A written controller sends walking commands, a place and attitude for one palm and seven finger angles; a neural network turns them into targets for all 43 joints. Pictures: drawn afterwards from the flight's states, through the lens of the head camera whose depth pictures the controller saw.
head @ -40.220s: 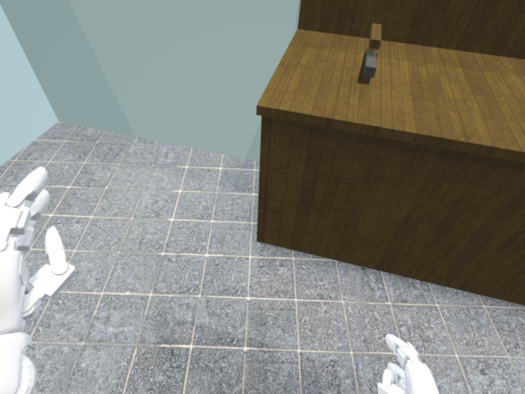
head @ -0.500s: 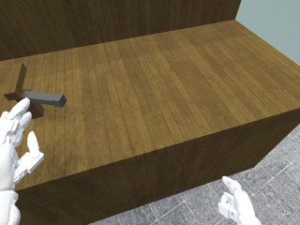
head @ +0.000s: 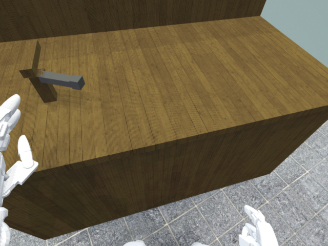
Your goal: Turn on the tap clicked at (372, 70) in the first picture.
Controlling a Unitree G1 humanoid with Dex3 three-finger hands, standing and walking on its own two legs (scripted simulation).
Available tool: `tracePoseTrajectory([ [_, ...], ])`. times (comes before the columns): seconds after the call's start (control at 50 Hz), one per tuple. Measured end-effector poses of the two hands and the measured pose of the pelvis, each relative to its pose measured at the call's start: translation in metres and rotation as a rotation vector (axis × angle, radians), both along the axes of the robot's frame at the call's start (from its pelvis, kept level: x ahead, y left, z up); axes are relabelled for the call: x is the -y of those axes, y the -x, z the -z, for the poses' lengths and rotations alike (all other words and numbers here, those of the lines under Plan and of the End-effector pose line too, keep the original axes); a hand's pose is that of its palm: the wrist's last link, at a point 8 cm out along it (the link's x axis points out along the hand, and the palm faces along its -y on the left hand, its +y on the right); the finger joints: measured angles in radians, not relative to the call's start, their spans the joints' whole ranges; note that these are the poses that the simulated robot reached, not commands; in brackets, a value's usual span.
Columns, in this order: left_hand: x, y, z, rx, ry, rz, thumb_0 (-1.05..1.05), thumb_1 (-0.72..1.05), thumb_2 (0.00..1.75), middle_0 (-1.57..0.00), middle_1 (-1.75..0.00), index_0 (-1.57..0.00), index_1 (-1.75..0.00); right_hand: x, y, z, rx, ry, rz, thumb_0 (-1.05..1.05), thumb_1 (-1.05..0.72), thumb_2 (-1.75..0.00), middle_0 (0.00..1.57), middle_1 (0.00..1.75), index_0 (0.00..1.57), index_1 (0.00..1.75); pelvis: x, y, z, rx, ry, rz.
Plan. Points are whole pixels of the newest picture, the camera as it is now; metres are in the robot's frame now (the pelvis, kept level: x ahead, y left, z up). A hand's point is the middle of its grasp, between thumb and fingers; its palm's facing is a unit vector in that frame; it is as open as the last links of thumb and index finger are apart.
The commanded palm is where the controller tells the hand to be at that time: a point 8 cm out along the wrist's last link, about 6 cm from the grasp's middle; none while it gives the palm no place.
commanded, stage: step back with the hand held close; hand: left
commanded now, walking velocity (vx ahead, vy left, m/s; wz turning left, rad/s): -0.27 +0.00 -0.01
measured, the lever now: (77, 82) +0.49 +0.27 +0.11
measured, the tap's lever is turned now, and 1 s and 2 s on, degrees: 62 62 62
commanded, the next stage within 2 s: stop stepping back and stand still in 0.60 s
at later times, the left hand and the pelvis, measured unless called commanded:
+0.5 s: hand out of the picture +0.14 +0.26 +0.16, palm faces +0.36 -0.83 -0.43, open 7.4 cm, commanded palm +0.08 +0.28 +0.19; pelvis -0.08 +0.00 +0.01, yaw +0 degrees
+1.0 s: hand out of the picture +0.00 +0.19 +0.17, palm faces +0.32 -0.86 -0.41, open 7.4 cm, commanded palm -0.05 +0.24 +0.19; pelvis -0.21 -0.04 +0.01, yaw +0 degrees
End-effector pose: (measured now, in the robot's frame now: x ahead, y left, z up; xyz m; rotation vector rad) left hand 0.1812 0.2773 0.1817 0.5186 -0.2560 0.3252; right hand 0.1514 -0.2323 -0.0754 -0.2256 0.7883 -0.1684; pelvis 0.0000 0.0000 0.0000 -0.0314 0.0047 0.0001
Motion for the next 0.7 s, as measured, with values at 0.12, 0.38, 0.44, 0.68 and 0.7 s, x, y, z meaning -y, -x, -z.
tracePoseTrajectory([
  [0.12,0.001,0.013,-0.006,0.015,-0.02,-0.041,0.02,0.89,0.9,-0.21,-0.3,-0.21,-0.3,-0.005,0.001,0.007,-0.007,-0.033,-0.042,0.02,-0.9,-0.9,0.2,0.3,0.2,0.3,0.009,0.008,0.0,-0.032,-0.005,0.013],
  [0.38,0.012,0.051,0.001,0.011,0.039,0.09,0.01,0.88,0.9,-0.22,-0.3,-0.22,-0.3,0.007,0.022,-0.013,0.017,0.034,-0.009,0.01,-0.9,-0.9,0.2,0.3,0.2,0.3,0.004,0.049,-0.001,-0.056,-0.003,-0.03],
  [0.44,-0.008,0.066,0.003,0.008,0.012,0.045,0.01,0.88,0.9,-0.22,-0.3,-0.22,-0.3,0.002,0.033,-0.016,0.006,0.06,-0.017,0.01,-0.9,-0.9,0.2,0.3,0.2,0.3,-0.002,0.066,-0.001,-0.063,-0.023,-0.034],
  [0.68,0.012,0.123,-0.013,0.02,0.089,0.035,0.02,0.89,0.9,-0.21,-0.3,-0.21,-0.3,-0.024,0.114,-0.02,0.052,-0.062,-0.067,0.01,-0.9,-0.9,0.2,0.3,0.2,0.3,0.007,0.13,-0.017,-0.022,0.006,0.032],
  [0.7,0.016,0.127,-0.013,0.013,0.083,0.038,0.02,0.89,0.9,-0.21,-0.3,-0.21,-0.3,-0.021,0.121,-0.018,0.055,-0.07,-0.063,0.01,-0.9,-0.9,0.2,0.3,0.2,0.3,0.011,0.136,-0.016,-0.022,0.003,0.035],
])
